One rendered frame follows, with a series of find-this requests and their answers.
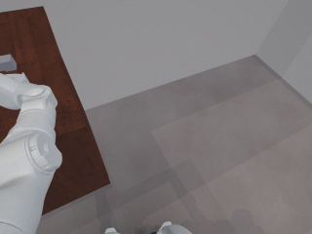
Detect robot left upper arm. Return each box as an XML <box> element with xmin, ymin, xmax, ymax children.
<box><xmin>0</xmin><ymin>133</ymin><xmax>62</xmax><ymax>234</ymax></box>

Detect counter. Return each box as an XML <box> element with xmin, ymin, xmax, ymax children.
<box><xmin>0</xmin><ymin>6</ymin><xmax>110</xmax><ymax>215</ymax></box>

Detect left robot forearm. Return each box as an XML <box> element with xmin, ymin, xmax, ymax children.
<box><xmin>0</xmin><ymin>82</ymin><xmax>58</xmax><ymax>146</ymax></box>

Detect tap lever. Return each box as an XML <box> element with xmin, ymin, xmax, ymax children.
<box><xmin>0</xmin><ymin>54</ymin><xmax>17</xmax><ymax>72</ymax></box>

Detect right robot shin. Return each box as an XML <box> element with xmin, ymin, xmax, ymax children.
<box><xmin>160</xmin><ymin>221</ymin><xmax>172</xmax><ymax>229</ymax></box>

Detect left robot hand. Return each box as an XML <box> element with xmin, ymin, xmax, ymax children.
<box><xmin>0</xmin><ymin>73</ymin><xmax>29</xmax><ymax>110</ymax></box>

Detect robot right thigh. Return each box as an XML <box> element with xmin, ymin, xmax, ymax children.
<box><xmin>156</xmin><ymin>224</ymin><xmax>192</xmax><ymax>234</ymax></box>

